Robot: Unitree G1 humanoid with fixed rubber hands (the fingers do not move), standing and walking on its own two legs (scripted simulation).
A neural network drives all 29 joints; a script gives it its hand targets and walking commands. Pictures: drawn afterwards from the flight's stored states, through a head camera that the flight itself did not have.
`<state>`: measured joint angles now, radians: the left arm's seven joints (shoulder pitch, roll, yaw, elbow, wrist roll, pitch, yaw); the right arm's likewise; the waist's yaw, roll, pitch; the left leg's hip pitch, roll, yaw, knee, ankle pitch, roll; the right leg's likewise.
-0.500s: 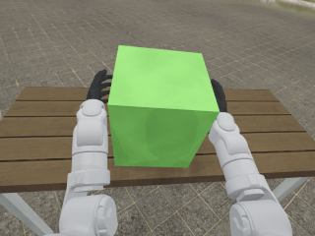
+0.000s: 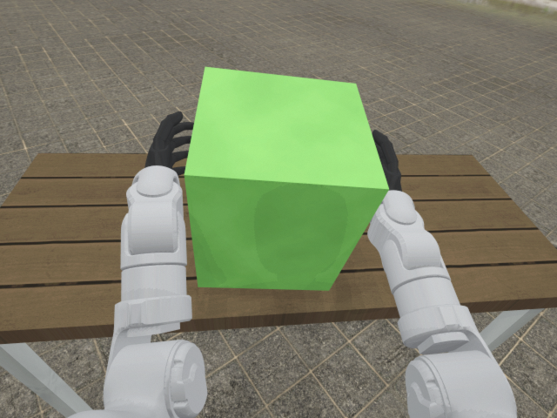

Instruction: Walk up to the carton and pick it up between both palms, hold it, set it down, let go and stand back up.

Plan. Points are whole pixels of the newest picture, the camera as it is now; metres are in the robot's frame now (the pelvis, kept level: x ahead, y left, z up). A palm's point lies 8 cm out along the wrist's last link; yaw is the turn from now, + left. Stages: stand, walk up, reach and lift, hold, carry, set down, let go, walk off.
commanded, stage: reach and lift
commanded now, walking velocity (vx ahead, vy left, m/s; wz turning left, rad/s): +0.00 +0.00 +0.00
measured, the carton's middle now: (273, 190) +0.40 +0.01 +0.15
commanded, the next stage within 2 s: hold in 0.76 s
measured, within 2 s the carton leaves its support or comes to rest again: neither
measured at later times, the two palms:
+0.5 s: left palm (160, 164) +0.37 +0.16 +0.21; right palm (388, 180) +0.37 -0.14 +0.20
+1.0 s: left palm (150, 159) +0.36 +0.17 +0.23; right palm (389, 171) +0.36 -0.13 +0.22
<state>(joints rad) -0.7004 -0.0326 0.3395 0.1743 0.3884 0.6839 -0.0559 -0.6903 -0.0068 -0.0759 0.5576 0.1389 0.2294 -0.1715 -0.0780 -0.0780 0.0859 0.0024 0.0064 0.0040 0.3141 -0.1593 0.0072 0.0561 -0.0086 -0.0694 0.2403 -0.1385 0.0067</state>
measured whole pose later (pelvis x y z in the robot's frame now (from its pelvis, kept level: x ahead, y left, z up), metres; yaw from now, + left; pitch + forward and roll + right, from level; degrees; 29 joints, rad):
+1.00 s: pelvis -0.01 -0.01 +0.00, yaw +0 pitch -10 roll -1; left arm -0.75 -0.02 0.38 0.13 0.39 0.80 -0.08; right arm -0.76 -0.02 -0.06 0.53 0.18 0.35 -0.20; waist -0.08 -0.07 0.06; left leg 0.00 0.01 0.00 0.32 -0.15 0.00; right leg 0.05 0.00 -0.07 0.26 -0.14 0.00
